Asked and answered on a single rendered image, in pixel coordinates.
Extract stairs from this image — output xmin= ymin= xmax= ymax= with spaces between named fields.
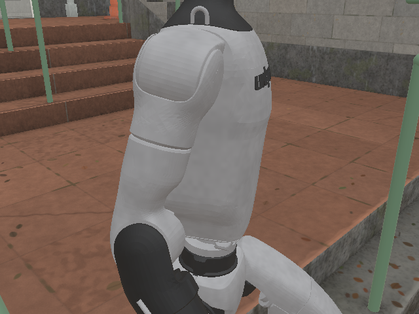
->
xmin=246 ymin=175 xmax=419 ymax=314
xmin=0 ymin=23 xmax=146 ymax=137

